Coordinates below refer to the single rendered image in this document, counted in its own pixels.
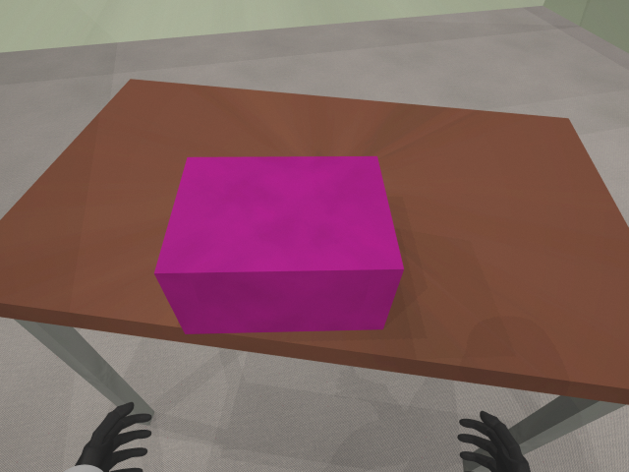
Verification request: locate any robot right hand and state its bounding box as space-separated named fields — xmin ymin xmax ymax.
xmin=457 ymin=411 xmax=531 ymax=472

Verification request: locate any carton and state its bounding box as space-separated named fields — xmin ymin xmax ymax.
xmin=154 ymin=156 xmax=404 ymax=334

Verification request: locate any table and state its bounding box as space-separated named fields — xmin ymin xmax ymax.
xmin=0 ymin=79 xmax=629 ymax=472

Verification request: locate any robot left hand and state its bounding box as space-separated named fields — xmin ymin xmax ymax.
xmin=75 ymin=402 xmax=151 ymax=472

